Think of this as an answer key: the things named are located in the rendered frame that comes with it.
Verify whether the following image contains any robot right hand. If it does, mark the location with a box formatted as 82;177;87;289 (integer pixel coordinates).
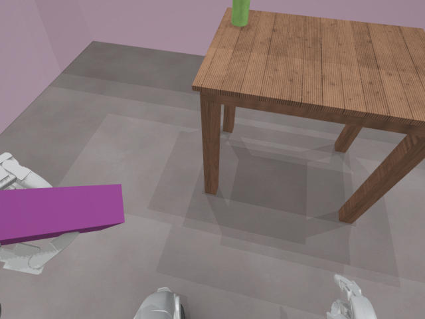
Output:
327;274;377;319

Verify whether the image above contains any table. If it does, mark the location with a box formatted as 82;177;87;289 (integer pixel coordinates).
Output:
192;7;425;224

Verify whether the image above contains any robot left shin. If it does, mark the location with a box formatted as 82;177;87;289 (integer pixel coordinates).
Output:
157;287;171;292

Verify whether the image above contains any robot left hand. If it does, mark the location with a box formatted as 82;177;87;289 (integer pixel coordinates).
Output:
0;152;80;274

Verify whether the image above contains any left robot thigh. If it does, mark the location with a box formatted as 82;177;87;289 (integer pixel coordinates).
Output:
134;291;181;319

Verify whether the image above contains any sponge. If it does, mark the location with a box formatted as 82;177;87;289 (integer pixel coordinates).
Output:
0;184;125;245

